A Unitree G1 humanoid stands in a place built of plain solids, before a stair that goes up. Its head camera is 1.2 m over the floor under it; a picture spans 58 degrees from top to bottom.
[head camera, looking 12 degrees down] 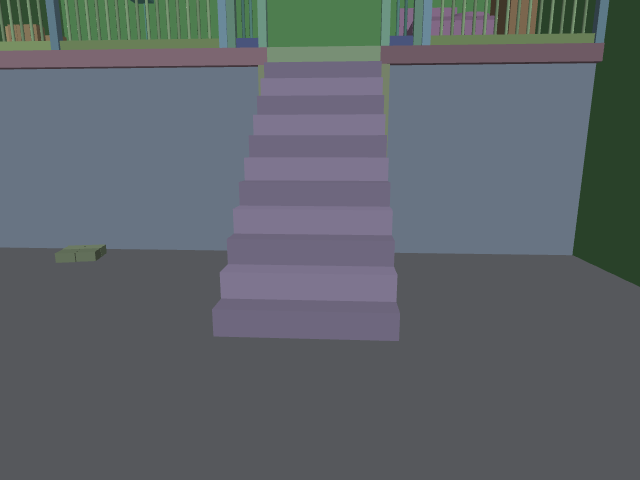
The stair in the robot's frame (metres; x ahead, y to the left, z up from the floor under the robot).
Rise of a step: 0.19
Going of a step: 0.21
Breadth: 1.20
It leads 3 degrees to the right of straight ahead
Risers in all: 12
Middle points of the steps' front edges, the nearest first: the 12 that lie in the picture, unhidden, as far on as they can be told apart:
2.59 0.10 0.19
2.80 0.08 0.37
3.01 0.07 0.56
3.21 0.06 0.75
3.42 0.05 0.94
3.63 0.04 1.12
3.84 0.02 1.31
4.04 0.01 1.50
4.25 0.00 1.68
4.46 -0.01 1.87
4.67 -0.02 2.06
4.87 -0.04 2.24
